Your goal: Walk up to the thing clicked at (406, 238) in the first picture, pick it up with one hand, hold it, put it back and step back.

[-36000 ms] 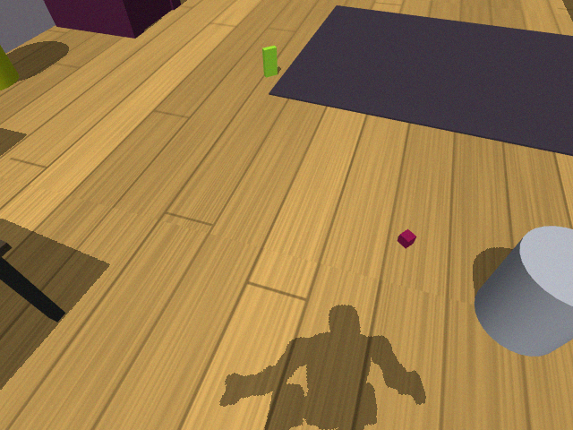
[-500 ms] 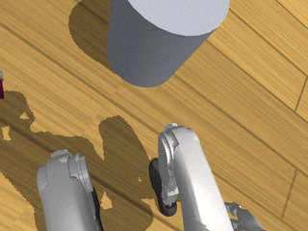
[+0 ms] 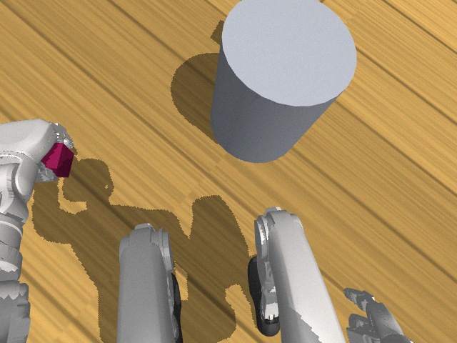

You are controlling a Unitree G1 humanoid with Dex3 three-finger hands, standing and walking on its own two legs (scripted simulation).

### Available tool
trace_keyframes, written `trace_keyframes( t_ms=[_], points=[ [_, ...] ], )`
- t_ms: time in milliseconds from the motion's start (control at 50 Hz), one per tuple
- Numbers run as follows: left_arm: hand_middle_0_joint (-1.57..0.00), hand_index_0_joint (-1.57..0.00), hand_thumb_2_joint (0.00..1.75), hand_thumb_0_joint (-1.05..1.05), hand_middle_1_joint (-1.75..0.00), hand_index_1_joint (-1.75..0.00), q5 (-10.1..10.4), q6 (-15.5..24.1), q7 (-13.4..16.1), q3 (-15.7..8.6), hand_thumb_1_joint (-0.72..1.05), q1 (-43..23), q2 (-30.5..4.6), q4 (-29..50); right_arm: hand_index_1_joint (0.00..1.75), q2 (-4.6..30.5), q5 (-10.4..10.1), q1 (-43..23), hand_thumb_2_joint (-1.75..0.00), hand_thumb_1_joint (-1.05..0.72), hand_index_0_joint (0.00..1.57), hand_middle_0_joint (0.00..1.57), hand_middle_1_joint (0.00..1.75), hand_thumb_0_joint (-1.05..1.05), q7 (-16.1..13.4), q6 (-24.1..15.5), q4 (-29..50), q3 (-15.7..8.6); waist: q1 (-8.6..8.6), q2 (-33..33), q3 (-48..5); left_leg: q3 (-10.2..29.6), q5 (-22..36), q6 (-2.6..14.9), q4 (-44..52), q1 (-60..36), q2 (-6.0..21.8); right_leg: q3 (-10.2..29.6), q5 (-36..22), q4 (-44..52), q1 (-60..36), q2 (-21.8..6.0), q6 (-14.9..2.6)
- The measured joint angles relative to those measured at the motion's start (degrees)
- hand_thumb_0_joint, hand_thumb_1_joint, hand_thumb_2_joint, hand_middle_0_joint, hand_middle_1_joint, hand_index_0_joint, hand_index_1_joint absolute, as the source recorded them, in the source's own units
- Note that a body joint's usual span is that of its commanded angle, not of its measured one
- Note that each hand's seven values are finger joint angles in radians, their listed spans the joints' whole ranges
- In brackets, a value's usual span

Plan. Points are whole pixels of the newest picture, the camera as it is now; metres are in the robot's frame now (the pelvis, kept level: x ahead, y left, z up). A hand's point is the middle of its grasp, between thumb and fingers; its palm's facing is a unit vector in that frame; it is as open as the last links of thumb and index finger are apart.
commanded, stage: lift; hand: left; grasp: from above
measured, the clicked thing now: (52, 159) +0.45 +0.30 -0.13
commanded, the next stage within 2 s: hold in 1.02 s
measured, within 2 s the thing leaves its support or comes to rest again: neither
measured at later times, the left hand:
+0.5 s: hand out of the picture +0.35 +0.26 +0.12, palm faces -0.46 -0.11 -0.88, open 7.4 cm
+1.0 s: hand out of the picture +0.37 +0.24 +0.21, palm faces -0.46 -0.11 -0.88, open 7.5 cm
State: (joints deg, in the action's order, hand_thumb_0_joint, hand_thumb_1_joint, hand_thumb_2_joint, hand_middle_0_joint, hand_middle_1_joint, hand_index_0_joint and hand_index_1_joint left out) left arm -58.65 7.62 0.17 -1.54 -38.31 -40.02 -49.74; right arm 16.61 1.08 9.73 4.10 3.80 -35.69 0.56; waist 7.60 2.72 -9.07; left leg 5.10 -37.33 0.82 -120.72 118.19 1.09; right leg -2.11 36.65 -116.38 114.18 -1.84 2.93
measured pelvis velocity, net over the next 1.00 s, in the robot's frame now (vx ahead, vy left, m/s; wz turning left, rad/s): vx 0.06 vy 0.00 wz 0.05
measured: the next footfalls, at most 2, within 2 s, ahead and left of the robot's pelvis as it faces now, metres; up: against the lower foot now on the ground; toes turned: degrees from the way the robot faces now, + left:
none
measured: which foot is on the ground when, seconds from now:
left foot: down 0.00-1.00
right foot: down 0.00-1.00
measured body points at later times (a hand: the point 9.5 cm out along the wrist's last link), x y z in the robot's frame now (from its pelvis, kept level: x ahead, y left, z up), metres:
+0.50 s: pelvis +0.02 +0.00 +0.19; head +0.12 +0.01 +0.63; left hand +0.37 +0.27 +0.17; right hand +0.14 -0.26 +0.07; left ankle +0.09 +0.12 -0.39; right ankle +0.10 -0.14 -0.39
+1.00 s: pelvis +0.06 +0.00 +0.29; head +0.12 -0.01 +0.74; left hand +0.39 +0.24 +0.26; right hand +0.16 -0.27 +0.17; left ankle +0.08 +0.12 -0.39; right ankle +0.10 -0.14 -0.39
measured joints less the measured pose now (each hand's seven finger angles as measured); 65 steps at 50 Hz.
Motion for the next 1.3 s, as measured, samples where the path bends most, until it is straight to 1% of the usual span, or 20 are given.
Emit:
trace_keyframes(
  t_ms=[80, 160, 240, 340, 420, 500, 540, 680, 720, 780, 880, 1000, 1100, 1220, 1300],
  points=[
    [-0.99, -0.93, 0.16, 0.05, -0.34, -0.23, 1.3, -0.9, -1.0, 1.1, 0.41, 3.9, 1.7, 5.1, 0.3, -0.4, -0.7, -0.7, -0.89, -0.89, 0.2, 0.2, 0.3, 0.0, -1.1, 0.0, 0.3, -0.4, -0.88, 0.1, -0.5, -0.3, 0.3, -0.23, 4.4, -5.2, 0.2, 0.0, -0.4, 4.1, -4.8, 0.0, -0.23],
    [-1.0, -0.94, 0.14, 0.05, -0.33, -0.23, 2.4, -1.8, -1.0, 2.0, 0.42, 7.2, 3.5, 9.1, 0.3, -0.9, -1.2, -1.4, -0.89, -0.89, 0.2, 0.2, 0.3, 0.0, -2.2, 0.1, 0.1, -0.7, -1.55, 0.0, -0.8, -0.8, 0.8, -0.37, 9.4, -11.4, 0.5, 0.1, -1.0, 8.9, -10.6, 0.1, -0.42],
    [-1.02, -0.94, 0.14, 0.06, -0.32, -0.22, 2.9, -3.2, -0.6, 3.0, 0.42, 9.7, 5.2, 11.1, 0.3, -1.5, -1.7, -1.9, -0.89, -0.89, 0.2, 0.2, 0.3, 0.01, -3.3, 0.0, -0.6, -0.8, -1.98, -0.1, -0.5, -1.4, 1.8, -0.47, 15.4, -18.7, 0.8, 0.2, -2.2, 14.7, -17.5, 0.2, -0.61],
    [-1.02, -0.94, 0.14, 0.05, -0.32, -0.22, 3.5, -5.4, -0.1, 4.5, 0.41, 13.8, 7.3, 12.5, 0.3, -2.0, -2.4, -1.3, -0.89, -0.89, 0.2, 0.2, 0.3, 0.01, -4.4, -0.4, -1.4, -0.9, -2.28, 0.2, -0.5, -2.2, 3.4, -0.53, 23.8, -28.5, 1.2, 0.5, -4.0, 22.8, -26.9, 0.4, -0.75],
    [-1.02, -0.94, 0.16, 0.05, -0.32, -0.23, 3.9, -6.3, 0.3, 6.0, 0.41, 16.9, 8.9, 12.5, 0.3, -2.2, -3.0, 0.0, -0.89, -0.89, 0.2, 0.2, 0.3, 0.01, -5.4, -1.4, -2.3, -0.7, -2.61, 0.2, -0.3, -2.9, 4.8, -0.63, 30.6, -36.7, 1.4, 0.8, -5.4, 29.4, -34.8, 0.5, -0.89],
    [-1.02, -0.93, 0.16, 0.04, -0.32, -0.23, 3.8, -6.7, 1.2, 7.5, 0.41, 19.0, 10.4, 11.3, 0.3, -2.4, -3.3, 1.4, -0.89, -0.89, 0.2, 0.2, 0.3, 0.01, -6.3, -2.8, -3.2, -0.8, -2.86, 0.0, 0.0, -3.3, 6.3, -0.75, 36.8, -43.9, 1.4, 0.9, -6.9, 35.4, -41.7, 0.5, -1.03],
    [-1.02, -0.93, 0.16, 0.04, -0.33, -0.24, 3.4, -6.7, 1.9, 8.0, 0.41, 19.7, 11.2, 10.5, 0.3, -2.5, -3.3, 2.0, -0.89, -0.89, 0.2, 0.2, 0.3, 0.01, -6.6, -3.4, -3.8, -1.0, -2.98, -0.2, 0.1, -3.5, 7.0, -0.82, 39.7, -47.1, 1.4, 0.9, -7.6, 38.2, -44.8, 0.5, -1.1],
    [-1.0, -0.91, 0.18, 0.04, -0.35, -0.26, 1.7, -7.0, 5.6, 9.5, 0.41, 20.2, 13.9, 6.8, 0.3, -2.2, -3.4, 3.0, -0.89, -0.89, 0.2, 0.2, 0.3, 0.01, -7.1, -4.9, -5.9, -1.7, -3.24, -0.4, 0.8, -4.1, 9.1, -1.03, 48.4, -57.0, 1.5, 1.0, -9.7, 46.7, -54.5, 0.6, -1.27],
    [-1.0, -0.9, 0.19, 0.04, -0.36, -0.26, 1.5, -7.6, 6.5, 10.0, 0.41, 20.0, 14.6, 5.8, 0.3, -2.2, -3.4, 3.2, -0.89, -0.89, 0.2, 0.2, 0.3, 0.01, -7.2, -5.0, -6.4, -1.9, -3.29, -0.4, 1.1, -4.3, 9.7, -1.03, 50.8, -59.7, 1.5, 1.2, -10.3, 49.0, -57.1, 0.6, -1.26],
    [-1.0, -0.89, 0.2, 0.04, -0.37, -0.27, 1.8, -8.6, 7.2, 10.5, 0.41, 19.5, 15.5, 4.3, 0.3, -2.3, -3.4, 3.4, -0.89, -0.89, 0.2, 0.2, 0.3, 0.01, -7.3, -5.2, -6.9, -2.1, -3.32, -0.4, 1.6, -4.7, 10.6, -1.03, 54.5, -63.7, 1.6, 1.4, -11.3, 52.6, -60.9, 0.7, -1.25],
    [-1.0, -0.89, 0.22, 0.04, -0.37, -0.28, 2.8, -9.6, 7.4, 11.2, 0.41, 18.9, 16.4, 2.5, 0.3, -2.4, -3.5, 4.0, -0.9, -0.89, 0.2, 0.2, 0.3, 0.01, -7.2, -5.3, -7.0, -2.4, -3.4, -0.5, 2.6, -5.5, 12.3, -1.04, 60.4, -69.8, 1.5, 1.9, -12.9, 58.2, -66.5, 0.7, -1.25],
    [-1.01, -0.9, 0.21, 0.05, -0.35, -0.27, 3.2, -9.9, 7.2, 12.0, 0.41, 19.9, 17.4, 2.9, 0.3, -2.5, -3.6, 4.5, -0.89, -0.89, 0.2, 0.2, 0.3, 0.01, -7.1, -5.1, -6.8, -2.6, -3.85, -0.5, 3.9, -6.2, 13.9, -0.98, 66.4, -75.7, 1.4, 2.4, -14.5, 63.8, -72.1, 0.6, -1.18],
    [-1.02, -0.91, 0.2, 0.05, -0.35, -0.26, 2.7, -10.0, 7.5, 12.5, 0.41, 21.0, 18.4, 3.9, 0.3, -2.6, -3.6, 4.4, -0.89, -0.89, 0.2, 0.2, 0.3, 0.01, -7.0, -4.7, -7.3, -2.7, -4.45, -0.6, 4.4, -6.5, 14.7, -0.96, 70.3, -79.6, 1.2, 2.5, -15.3, 67.6, -76.0, 0.4, -1.1],
    [-1.01, -0.91, 0.18, 0.06, -0.35, -0.25, 2.0, -10.7, 7.9, 13.0, 0.42, 20.6, 18.7, 3.6, 0.3, -2.6, -3.7, 4.0, -0.89, -0.89, 0.2, 0.2, 0.3, 0.01, -6.8, -4.0, -7.9, -2.9, -4.9, -0.9, 4.4, -6.7, 15.5, -0.93, 74.3, -84.0, 1.0, 2.5, -16.1, 71.5, -80.3, 0.3, -1.04],
    [-1.0, -0.91, 0.16, 0.07, -0.35, -0.25, 2.0, -11.4, 7.0, 13.4, 0.43, 20.0, 18.6, 3.0, 0.3, -2.6, -3.8, 3.7, -0.89, -0.89, 0.2, 0.2, 0.3, 0.01, -6.5, -3.7, -7.8, -3.3, -5.12, -0.9, 4.3, -7.0, 16.1, -0.89, 76.7, -86.5, 0.9, 2.8, -16.7, 73.8, -82.7, 0.2, -0.98]
  ],
)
